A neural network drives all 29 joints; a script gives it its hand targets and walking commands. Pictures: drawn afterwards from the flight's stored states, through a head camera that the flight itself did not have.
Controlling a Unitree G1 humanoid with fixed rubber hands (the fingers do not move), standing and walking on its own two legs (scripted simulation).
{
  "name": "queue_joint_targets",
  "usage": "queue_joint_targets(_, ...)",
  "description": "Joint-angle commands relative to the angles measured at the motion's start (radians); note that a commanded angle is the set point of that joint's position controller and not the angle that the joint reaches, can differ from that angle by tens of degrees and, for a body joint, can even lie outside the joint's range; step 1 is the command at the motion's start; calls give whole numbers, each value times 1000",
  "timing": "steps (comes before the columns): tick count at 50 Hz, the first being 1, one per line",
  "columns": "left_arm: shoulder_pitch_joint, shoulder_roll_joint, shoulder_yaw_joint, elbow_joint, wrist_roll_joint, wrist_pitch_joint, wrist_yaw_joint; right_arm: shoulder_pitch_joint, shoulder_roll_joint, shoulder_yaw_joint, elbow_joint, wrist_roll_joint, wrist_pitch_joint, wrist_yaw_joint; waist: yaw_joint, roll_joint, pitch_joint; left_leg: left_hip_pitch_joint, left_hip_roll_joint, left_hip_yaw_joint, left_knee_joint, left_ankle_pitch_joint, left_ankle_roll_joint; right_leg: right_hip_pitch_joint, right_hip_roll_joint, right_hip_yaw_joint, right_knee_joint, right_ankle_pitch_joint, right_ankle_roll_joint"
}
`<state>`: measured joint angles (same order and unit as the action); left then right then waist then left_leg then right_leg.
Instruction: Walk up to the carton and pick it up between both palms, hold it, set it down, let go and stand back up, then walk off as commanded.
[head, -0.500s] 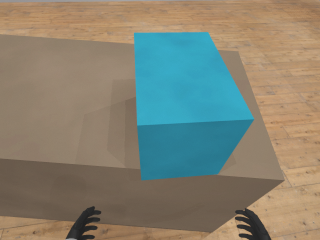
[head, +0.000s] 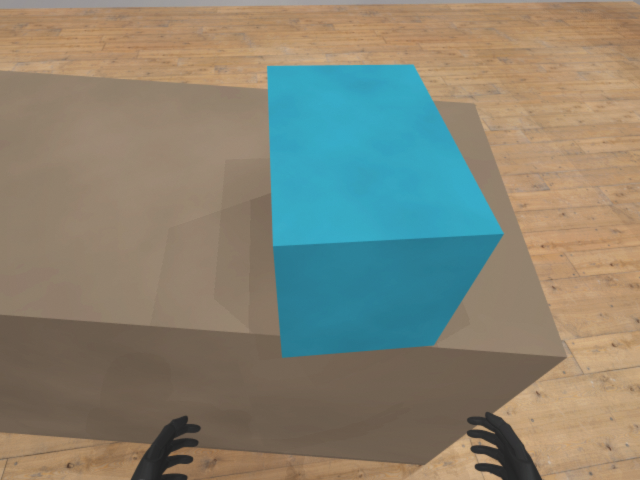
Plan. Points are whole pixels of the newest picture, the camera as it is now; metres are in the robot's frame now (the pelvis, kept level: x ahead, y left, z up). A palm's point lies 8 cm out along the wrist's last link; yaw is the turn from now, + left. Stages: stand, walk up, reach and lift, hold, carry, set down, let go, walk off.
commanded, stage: let go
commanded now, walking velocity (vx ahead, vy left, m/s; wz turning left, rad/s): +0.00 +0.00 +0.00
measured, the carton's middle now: (350, 205) +0.43 -0.01 +0.10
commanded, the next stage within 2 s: stand in 0.22 s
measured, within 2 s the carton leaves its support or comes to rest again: neither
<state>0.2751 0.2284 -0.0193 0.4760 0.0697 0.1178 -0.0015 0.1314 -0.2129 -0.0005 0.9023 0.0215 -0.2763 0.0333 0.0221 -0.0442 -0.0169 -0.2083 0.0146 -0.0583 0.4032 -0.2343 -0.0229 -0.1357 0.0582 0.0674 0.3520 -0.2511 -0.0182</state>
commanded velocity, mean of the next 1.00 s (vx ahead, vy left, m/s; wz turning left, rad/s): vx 0.00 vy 0.00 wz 0.00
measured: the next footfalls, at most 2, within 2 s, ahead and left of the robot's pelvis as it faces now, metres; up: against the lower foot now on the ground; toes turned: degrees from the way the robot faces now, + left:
left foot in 1.76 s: -0.09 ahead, +0.11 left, +0.00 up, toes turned -5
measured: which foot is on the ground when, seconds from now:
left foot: down 0.00-1.00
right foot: down 0.00-1.00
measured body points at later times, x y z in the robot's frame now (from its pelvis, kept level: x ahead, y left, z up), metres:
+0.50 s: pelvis -0.02 -0.01 +0.00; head -0.01 +0.01 +0.45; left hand +0.06 +0.28 -0.13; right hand +0.11 -0.26 -0.12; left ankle -0.02 +0.13 -0.74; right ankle -0.05 -0.11 -0.74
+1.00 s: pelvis -0.04 +0.00 +0.00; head -0.05 +0.01 +0.45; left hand +0.01 +0.29 -0.14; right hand +0.06 -0.26 -0.13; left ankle -0.02 +0.13 -0.74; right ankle -0.05 -0.11 -0.74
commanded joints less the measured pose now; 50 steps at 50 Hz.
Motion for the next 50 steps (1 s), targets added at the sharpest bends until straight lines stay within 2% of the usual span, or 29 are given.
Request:
queue_joint_targets(1,-174,112,13,-111,-79,-47,17,-108,-137,-71,-54,-25,-32,-1,-62,80,-85,226,10,97,-14,266,5,-46,-72,-79,-24,382,21)
queue_joint_targets(8,-176,112,-4,-130,-103,-49,20,-125,-143,-78,-52,-25,-32,-3,-71,62,-102,227,12,97,-6,295,-1,-19,-76,-78,-10,414,22)
queue_joint_targets(9,-194,109,4,-124,-92,-44,23,-151,-149,-77,-74,-30,-35,1,-56,58,-100,211,10,100,-3,280,-1,-27,-75,-83,-8,409,24)
queue_joint_targets(10,-201,112,1,-131,-92,-44,24,-136,-145,-79,-65,-22,-28,-2,-71,84,-78,218,8,97,-8,263,1,-39,-78,-76,-15,379,23)
queue_joint_targets(11,-31,254,97,70,-42,-110,27,43,-301,-85,-75,-73,99,-40,-1,98,-128,134,86,-27,51,639,41,36,-132,16,73,485,14)
queue_joint_targets(12,13,277,105,102,-47,-126,32,40,-322,-95,-69,-61,144,-50,4,56,-152,113,97,-30,63,632,52,96,-147,23,79,499,36)
queue_joint_targets(14,0,213,83,129,-48,-140,31,3,-281,-82,-54,-51,182,-61,-5,54,-76,87,90,-42,56,555,64,49,-144,41,56,495,23)
queue_joint_targets(15,-8,257,107,128,-42,-150,34,26,-292,-83,-55,-45,196,-55,-8,59,-112,91,78,-28,60,537,56,73,-149,37,65,520,38)
queue_joint_targets(16,-42,226,97,152,-36,-155,25,-14,-274,-79,-55,-50,205,-57,-14,47,-124,124,76,-26,45,480,56,63,-145,47,57,482,18)
queue_joint_targets(17,-49,253,101,170,-43,-160,19,6,-281,-83,-66,-45,206,-58,-24,102,-112,101,75,-22,53,488,56,55,-152,73,53,494,13)
queue_joint_targets(19,-25,246,94,218,-38,-162,15,-38,-301,-89,-56,-49,213,-50,-4,113,-121,119,64,-21,53,387,60,48,-143,68,31,407,9)
queue_joint_targets(21,-27,267,92,250,-38,-170,16,-8,-298,-84,-44,-51,222,-49,-15,58,-68,96,71,-39,38,327,72,13,-147,70,17,366,0)
queue_joint_targets(23,-52,278,88,292,-45,-169,19,11,-290,-72,-18,-48,236,-44,-15,66,-55,92,67,-35,13,255,64,17,-149,88,-1,322,18)
queue_joint_targets(25,-30,302,90,317,-42,-174,19,1,-288,-69,-12,-44,235,-47,-15,129,-66,96,74,-43,13,224,60,17,-148,113,-16,268,-13)
queue_joint_targets(26,-50,275,79,323,-44,-177,14,-10,-283,-66,-5,-40,240,-47,-25,101,2,82,68,-42,6,190,66,-31,-140,115,-41,247,-1)
queue_joint_targets(27,-31,299,81,340,-40,-179,15,-2,-281,-65,4,-47,240,-48,-17,129,-12,101,72,-36,13,192,69,-19,-146,121,-43,266,-13)
queue_joint_targets(30,-36,306,83,380,-48,-184,19,-4,-308,-74,8,-43,239,-42,-24,63,-28,106,77,-61,-1,178,79,-41,-142,117,-37,232,-15)
queue_joint_targets(33,-31,323,80,398,-49,-185,15,0,-316,-71,25,-50,242,-47,-12,113,27,74,70,-57,4,164,70,-46,-158,141,-47,223,-6)
queue_joint_targets(35,-47,330,87,412,-48,-186,18,-4,-293,-67,26,-47,237,-45,-24,138,-19,77,78,-68,-11,168,74,-14,-148,121,-35,194,-25)
queue_joint_targets(38,-18,318,75,429,-53,-182,20,23,-329,-73,53,-38,246,-46,-25,85,31,79,78,-62,0,185,70,-51,-149,124,-36,248,4)
queue_joint_targets(39,-36,318,79,426,-50,-178,22,-13,-305,-72,41,-47,242,-51,-26,86,-18,100,90,-72,-7,187,80,-25,-142,121,-38,241,-23)
queue_joint_targets(40,-45,330,77,426,-49,-178,23,-20,-295,-67,43,-37,244,-51,-28,151,-2,98,79,-55,4,174,67,-37,-155,133,-44,254,-4)
queue_joint_targets(42,-24,332,79,439,-56,-183,19,2,-297,-67,53,-40,246,-49,-28,123,16,75,72,-53,0,152,77,-41,-161,140,-52,219,-12)
queue_joint_targets(43,-41,314,70,444,-53,-181,20,1,-298,-68,50,-36,247,-47,-33,71,36,72,83,-66,-18,162,82,-62,-151,133,-54,205,-25)
queue_joint_targets(45,-4,316,78,449,-53,-180,17,16,-306,-61,64,-38,244,-48,-5,100,31,95,86,-67,-22,163,83,-56,-138,131,-55,193,-24)
queue_joint_targets(46,-20,324,74,446,-53,-178,16,9,-302,-64,55,-35,246,-49,-22,149,19,92,86,-71,-19,164,81,-49,-148,126,-50,190,-28)
queue_joint_targets(47,-23,333,79,454,-51,-179,20,-11,-286,-66,57,-34,246,-49,-14,146,1,98,89,-64,-15,162,76,-43,-146,127,-47,180,-27)
queue_joint_targets(48,-19,320,68,456,-55,-183,17,14,-306,-67,61,-31,244,-50,-17,101,44,79,84,-65,-28,154,78,-63,-143,136,-48,179,-29)
queue_joint_targets(50,0,316,68,464,-61,-184,12,9,-302,-63,62,-32,243,-48,-23,144,-16,112,86,-65,-20,173,72,-34,-142,125,-48,197,-22)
